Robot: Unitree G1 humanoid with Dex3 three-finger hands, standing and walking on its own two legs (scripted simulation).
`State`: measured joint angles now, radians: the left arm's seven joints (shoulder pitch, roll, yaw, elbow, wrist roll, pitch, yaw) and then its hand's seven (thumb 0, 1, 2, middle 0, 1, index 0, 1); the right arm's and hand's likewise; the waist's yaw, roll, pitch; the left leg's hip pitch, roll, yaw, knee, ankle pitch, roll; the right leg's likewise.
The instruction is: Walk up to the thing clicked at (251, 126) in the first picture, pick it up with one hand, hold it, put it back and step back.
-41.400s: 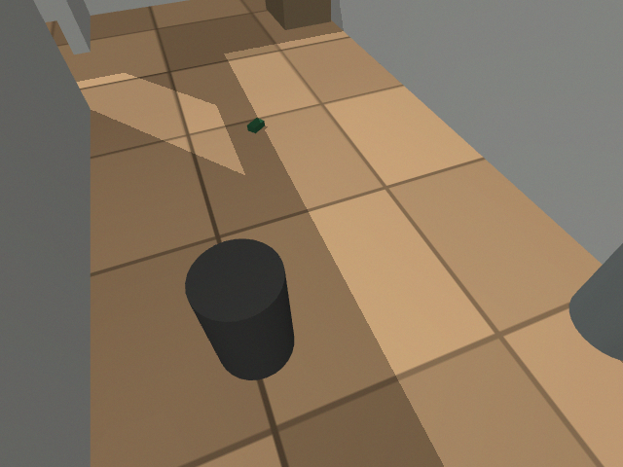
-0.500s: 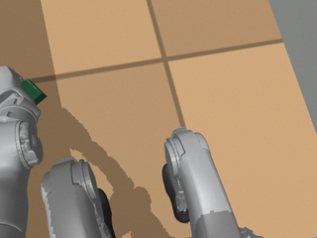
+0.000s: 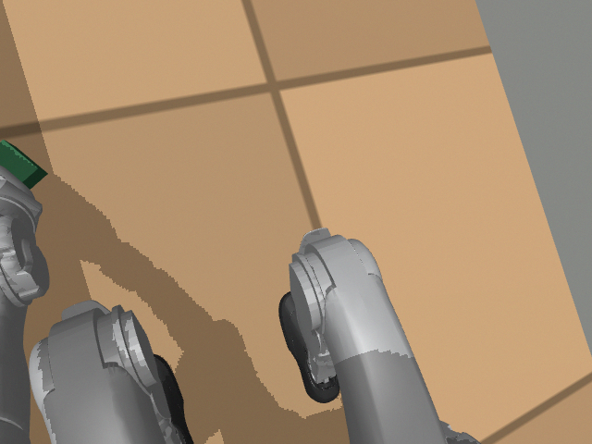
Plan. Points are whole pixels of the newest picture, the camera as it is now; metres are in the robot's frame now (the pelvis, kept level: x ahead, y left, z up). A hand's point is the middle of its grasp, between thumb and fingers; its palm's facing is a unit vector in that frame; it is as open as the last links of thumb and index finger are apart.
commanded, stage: rest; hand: left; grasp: from above
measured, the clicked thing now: (0, 179) +0.50 +0.28 -0.24
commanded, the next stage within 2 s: open in 1.44 s
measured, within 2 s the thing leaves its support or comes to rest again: rests again in 1.14 s
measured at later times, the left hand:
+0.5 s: hand out of the picture +0.48 +0.28 -0.23, palm faces -0.33 -0.30 -0.90, open 8.3 cm
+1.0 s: hand (9, 188) +0.48 +0.27 -0.24, palm faces -0.32 -0.30 -0.90, open 8.3 cm
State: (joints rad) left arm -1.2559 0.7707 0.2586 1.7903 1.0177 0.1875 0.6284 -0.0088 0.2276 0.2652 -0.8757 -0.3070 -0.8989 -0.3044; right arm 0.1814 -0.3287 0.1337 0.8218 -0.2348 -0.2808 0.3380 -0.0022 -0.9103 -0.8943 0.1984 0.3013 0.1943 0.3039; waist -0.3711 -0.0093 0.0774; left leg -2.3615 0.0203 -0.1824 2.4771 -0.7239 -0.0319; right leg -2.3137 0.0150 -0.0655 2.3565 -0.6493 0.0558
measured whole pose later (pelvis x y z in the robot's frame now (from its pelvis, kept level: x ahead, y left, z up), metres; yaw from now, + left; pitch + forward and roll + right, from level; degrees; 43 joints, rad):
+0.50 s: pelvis -0.01 +0.01 +0.00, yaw -3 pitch +31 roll -12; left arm -1.27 0.90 0.26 1.86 1.02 0.15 0.67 -0.01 0.26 0.22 -0.89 -0.26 -0.91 -0.26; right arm 0.19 -0.36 0.21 0.79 -0.24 -0.32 0.37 0.00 -0.90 -0.89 0.20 0.30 0.19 0.30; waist -0.43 -0.07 0.15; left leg -2.36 0.02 -0.23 2.51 -0.72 -0.02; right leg -2.28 0.03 -0.11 2.34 -0.63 0.06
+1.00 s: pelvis -0.01 +0.01 +0.00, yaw -4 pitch +30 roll -14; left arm -1.30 0.98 0.25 1.88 0.99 0.17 0.70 -0.01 0.26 0.22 -0.89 -0.26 -0.91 -0.26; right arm 0.18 -0.37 0.28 0.74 -0.25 -0.35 0.38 0.00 -0.90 -0.89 0.20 0.30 0.19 0.30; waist -0.47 -0.10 0.22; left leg -2.34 0.02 -0.26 2.50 -0.71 -0.02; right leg -2.25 0.03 -0.13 2.31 -0.61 0.07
